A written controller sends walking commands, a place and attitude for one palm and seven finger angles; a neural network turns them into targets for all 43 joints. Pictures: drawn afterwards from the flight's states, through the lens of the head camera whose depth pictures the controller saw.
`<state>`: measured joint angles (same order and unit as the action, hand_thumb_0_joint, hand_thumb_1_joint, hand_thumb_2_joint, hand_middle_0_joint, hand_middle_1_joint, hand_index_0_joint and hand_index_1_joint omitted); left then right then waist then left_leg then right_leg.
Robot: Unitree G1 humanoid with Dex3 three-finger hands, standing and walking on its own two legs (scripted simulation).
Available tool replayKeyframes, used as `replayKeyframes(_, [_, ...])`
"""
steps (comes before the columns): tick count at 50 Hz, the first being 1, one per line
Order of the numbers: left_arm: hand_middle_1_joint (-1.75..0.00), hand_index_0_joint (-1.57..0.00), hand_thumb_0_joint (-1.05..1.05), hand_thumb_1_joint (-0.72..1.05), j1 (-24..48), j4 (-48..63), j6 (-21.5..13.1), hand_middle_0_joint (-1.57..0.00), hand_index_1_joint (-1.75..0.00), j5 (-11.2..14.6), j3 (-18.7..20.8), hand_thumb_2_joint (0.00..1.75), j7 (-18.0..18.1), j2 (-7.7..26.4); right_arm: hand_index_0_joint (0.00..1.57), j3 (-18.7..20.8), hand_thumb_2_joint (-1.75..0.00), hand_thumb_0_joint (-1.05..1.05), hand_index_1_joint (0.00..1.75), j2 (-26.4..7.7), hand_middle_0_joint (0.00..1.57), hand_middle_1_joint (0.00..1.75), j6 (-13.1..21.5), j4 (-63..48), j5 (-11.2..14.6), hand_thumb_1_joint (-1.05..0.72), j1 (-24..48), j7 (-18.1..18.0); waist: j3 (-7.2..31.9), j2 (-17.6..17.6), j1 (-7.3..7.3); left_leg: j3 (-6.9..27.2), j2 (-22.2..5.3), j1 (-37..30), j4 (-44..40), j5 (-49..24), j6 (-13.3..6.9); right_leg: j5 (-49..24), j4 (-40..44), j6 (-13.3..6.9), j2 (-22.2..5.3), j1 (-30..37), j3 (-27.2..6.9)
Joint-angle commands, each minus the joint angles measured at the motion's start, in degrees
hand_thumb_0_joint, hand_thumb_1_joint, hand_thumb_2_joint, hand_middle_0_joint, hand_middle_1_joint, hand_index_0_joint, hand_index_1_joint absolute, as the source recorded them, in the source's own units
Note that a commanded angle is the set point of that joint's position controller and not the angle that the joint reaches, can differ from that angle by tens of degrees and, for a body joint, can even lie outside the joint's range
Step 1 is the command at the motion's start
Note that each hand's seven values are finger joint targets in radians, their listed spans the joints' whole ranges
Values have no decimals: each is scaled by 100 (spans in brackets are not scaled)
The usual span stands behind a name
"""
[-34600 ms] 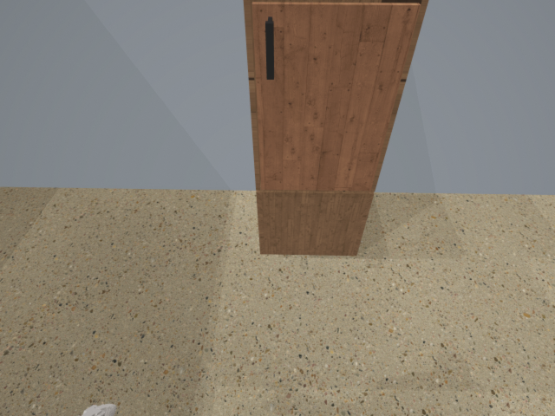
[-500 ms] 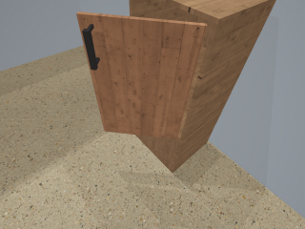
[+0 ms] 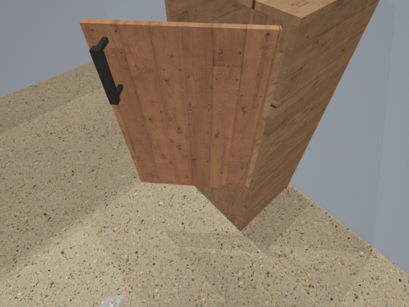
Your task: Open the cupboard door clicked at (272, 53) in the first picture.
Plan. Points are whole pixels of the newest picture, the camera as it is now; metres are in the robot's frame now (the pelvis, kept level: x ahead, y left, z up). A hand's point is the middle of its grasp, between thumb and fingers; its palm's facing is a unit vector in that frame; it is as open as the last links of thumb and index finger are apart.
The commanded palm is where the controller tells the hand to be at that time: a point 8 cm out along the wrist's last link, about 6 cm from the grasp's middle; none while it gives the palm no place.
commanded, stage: come to a stop and stand still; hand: left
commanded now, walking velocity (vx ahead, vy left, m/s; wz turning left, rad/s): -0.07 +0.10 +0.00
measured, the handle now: (109, 72) +0.54 +0.23 +0.16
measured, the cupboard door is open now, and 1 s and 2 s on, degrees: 43 43 43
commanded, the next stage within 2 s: look again from close up in 1.76 s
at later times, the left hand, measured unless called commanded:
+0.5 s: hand out of the picture -0.03 +0.28 -0.17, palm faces +0.02 -0.97 -0.26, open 7.3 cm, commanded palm none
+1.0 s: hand out of the picture +0.02 +0.23 -0.16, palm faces -0.01 -0.98 -0.21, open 7.3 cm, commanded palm none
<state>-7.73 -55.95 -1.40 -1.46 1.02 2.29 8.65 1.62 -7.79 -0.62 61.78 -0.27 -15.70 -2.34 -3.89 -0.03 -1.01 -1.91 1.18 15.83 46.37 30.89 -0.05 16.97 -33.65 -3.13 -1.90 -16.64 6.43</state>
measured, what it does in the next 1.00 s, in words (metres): steps on the spot: left foot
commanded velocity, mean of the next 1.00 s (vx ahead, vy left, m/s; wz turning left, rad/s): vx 0.00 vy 0.01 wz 0.00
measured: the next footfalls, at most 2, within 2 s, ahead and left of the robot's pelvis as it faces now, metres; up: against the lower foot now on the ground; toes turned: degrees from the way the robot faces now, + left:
left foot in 0.16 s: +0.03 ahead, +0.14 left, +0.00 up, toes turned +3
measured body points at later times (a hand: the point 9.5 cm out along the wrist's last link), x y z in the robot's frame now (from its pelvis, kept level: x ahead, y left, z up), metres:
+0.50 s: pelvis -0.02 +0.08 +0.00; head -0.02 +0.07 +0.45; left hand -0.03 +0.33 -0.15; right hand +0.04 -0.16 -0.15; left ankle -0.01 +0.14 -0.73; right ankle +0.01 -0.08 -0.73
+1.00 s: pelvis +0.00 +0.05 +0.01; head +0.00 +0.04 +0.46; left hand +0.03 +0.28 -0.14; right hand +0.01 -0.18 -0.15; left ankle -0.01 +0.14 -0.73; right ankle +0.01 -0.09 -0.73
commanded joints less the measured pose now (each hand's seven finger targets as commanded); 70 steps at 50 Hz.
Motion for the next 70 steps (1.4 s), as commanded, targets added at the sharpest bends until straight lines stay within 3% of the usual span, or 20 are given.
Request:
replayKeyframes(1, [-30, -20, 0, 90, -621, 169, 77, -20, -30, -16, 252, 90, 68, 1041, 20, 49, -90, 0, 30, -115, 20, 30, -8, -218, -5, -90, -383, 74, 505, -616, 142, -90, -177, 312, -6, -363, 164, -4059, 1004, -913, -1522, 541, -1230])
replayKeyframes(4, [-30, -20, 0, 90, -595, 211, 119, -20, -30, -14, 314, 90, 29, 1140, 20, 74, -90, 0, 30, -200, 20, 30, -9, -315, -31, -90, -385, 96, 556, -750, 106, -222, -166, -21, -757, -907, 200, -3047, 958, -732, -1374, 311, -1245])
replayKeyframes(6, [-30, -20, 0, 90, -466, 294, 165, -20, -30, 13, 329, 90, 18, 1059, 20, 88, -90, 0, 30, -227, 20, 30, 30, -257, -39, -90, -660, 109, 561, -770, -52, -319, -153, -724, -1774, -1762, 174, -2167, 700, -406, -1104, -106, -1033])
replayKeyframes(7, [-30, -20, 0, 90, -465, 326, 199, -20, -30, 39, 296, 90, 1, 937, 20, 98, -90, 0, 30, -390, 20, 30, 74, -247, -41, -90, -722, 103, 568, -316, -61, -149, -372, -1019, -2167, -2152, 96, -1546, 407, -186, -848, -290, -856])
replayKeyframes(8, [-30, -20, 0, 90, -520, 408, 250, -20, -30, 71, 252, 90, -24, 677, 20, 137, -90, 0, 30, -693, 20, 30, 127, -357, -81, -90, -610, 95, 469, 712, 18, 863, -1165, -747, -2568, -2887, -237, -269, 37, 141, -318, -502, -482])
replayKeyframes(9, [-30, -20, 0, 90, -1182, -9, 112, -20, -30, 148, 134, 90, 183, 798, 20, 245, -90, 0, 30, -1135, 20, 30, 69, -879, -6, -90, 453, 93, 722, 1342, 313, 47, -1144, -198, -1194, -3080, -75, -904, 375, 33, -609, 292, -827])
replayKeyframes(10, [-30, -20, 0, 90, -1183, 49, 32, -20, -30, 60, 161, 90, 141, 1046, 20, 113, -90, 0, 30, -914, 20, 30, 77, -1164, -36, -90, 652, 148, 482, 639, 341, -41, -662, 397, -1085, -2085, 17, -1519, 814, -44, -919, 462, -1116])
replayKeyframes(11, [-30, -20, 0, 90, -812, 221, 78, -20, -30, 11, 172, 90, 74, 1210, 20, 107, -90, 0, 30, -539, 20, 30, 78, -1147, -54, -90, 235, 139, 584, 678, -4, 21, -373, 54, -1405, -1529, 76, -1090, 662, -240, -1239, 26, -1450])
replayKeyframes(12, [-30, -20, 0, 90, -606, 242, 114, -20, -30, 4, 159, 90, 59, 1117, 20, 104, -90, 0, 30, -615, 20, 30, 74, -1073, -78, -90, 24, 131, 408, 770, -52, 229, -542, -92, -1724, -1655, 9, -201, 591, -167, -905, -255, -1108])
replayKeyframes(13, [-30, -20, 0, 90, -575, 270, 162, -20, -30, 0, 125, 90, 39, 1006, 20, 111, -90, 0, 30, -784, 20, 30, 87, -1105, -84, -90, -31, 140, 184, 883, -41, 571, -785, 221, -2124, -1400, -104, 444, 500, 15, -469, -270, -772])
replayKeyframes(14, [-30, -20, 0, 90, -642, 297, 216, -20, -30, -12, 95, 90, 10, 901, 20, 128, -90, 0, 30, -894, 20, 30, 91, -1172, -90, -90, 83, 151, -110, 997, 35, 860, -936, 617, -2675, -780, -213, 490, 296, 128, -205, -203, -494])
replayKeyframes(15, [-30, -20, 0, 90, -707, 272, 239, -20, -30, -36, 70, 90, -17, 842, 20, 137, -90, 0, 30, -966, 20, 30, 103, -1239, -104, -90, 175, 152, -290, 1081, 118, 1064, -1057, 896, -3019, -544, -317, 358, 108, 180, -95, -51, -330])
replayKeyframes(17, [-30, -20, 0, 90, -937, 157, 242, -20, -30, -44, 42, 90, -54, 713, 20, 144, -90, 0, 30, -1071, 20, 30, 120, -1326, -90, -90, 242, 135, -313, 369, 191, 1153, -1082, 1024, -3212, -169, -388, 101, 76, 194, -91, 117, -319])
replayKeyframes(19, [-30, -20, 0, 90, -1098, 90, 207, -20, -30, -30, 2, 90, -69, 661, 20, 128, -90, 0, 30, -1085, 20, 30, 137, -1314, -82, -90, 233, 134, -191, 151, 208, 1096, -989, 795, -3201, -158, -390, -60, 257, 189, -126, 146, -440])
replayKeyframes(23, [-30, -20, 0, 90, -1145, 31, 167, -20, -30, -20, -7, 90, -73, 692, 20, 114, -90, 0, 30, -1074, 20, 30, 167, -1197, -85, -90, 97, 132, -58, 220, 158, 1095, -932, 471, -3328, -216, -348, -133, 394, 175, -161, 89, -563])
replayKeyframes(27, [-30, -20, 0, 90, -1168, -61, 85, -20, -30, 0, -25, 90, -71, 724, 20, 61, -90, 0, 30, -1040, 20, 30, 229, -1019, -74, -90, -12, 127, 249, 15, 119, 943, -845, 8, -3163, -989, -318, -436, 607, 151, -274, 155, -738])
replayKeyframes(42, [-30, -20, 0, 90, -1088, -405, 25, -20, -30, 47, -69, 90, -31, 718, 20, -68, -90, 0, 30, -846, 20, 30, 317, -348, -39, -90, -135, 93, 183, -34, 123, 511, -691, -317, -2873, -2364, -227, -1010, 904, 211, -465, 447, -879])
replayKeyframes(48, [-30, -20, 0, 90, -1009, -449, 31, -20, -30, 63, -70, 90, -23, 691, 20, -89, -90, 0, 30, -784, 20, 30, 300, -171, -46, -90, -165, 82, 98, 75, 116, 441, -687, -343, -2857, -2329, -190, -985, 983, 197, -456, 456, -901])
replayKeyframes(58, [-30, -20, 0, 90, -980, -477, -29, -20, -30, 76, -62, 90, -15, 712, 20, -99, -90, 0, 30, -704, 20, 30, 282, 28, -40, -90, -213, 80, 230, -189, 103, 325, -661, -487, -2715, -2431, -139, -1302, 1112, 134, -494, 566, -999])
replayKeyframes(70, [-30, -20, 0, 90, -1057, -547, -38, -20, -30, 76, -57, 90, -13, 683, 20, -113, -90, 0, 30, -606, 20, 30, 240, 155, -34, -90, -204, 64, 18, -94, 111, 257, -672, -525, -2747, -2265, -90, -1117, 1337, 100, -458, 489, -1024])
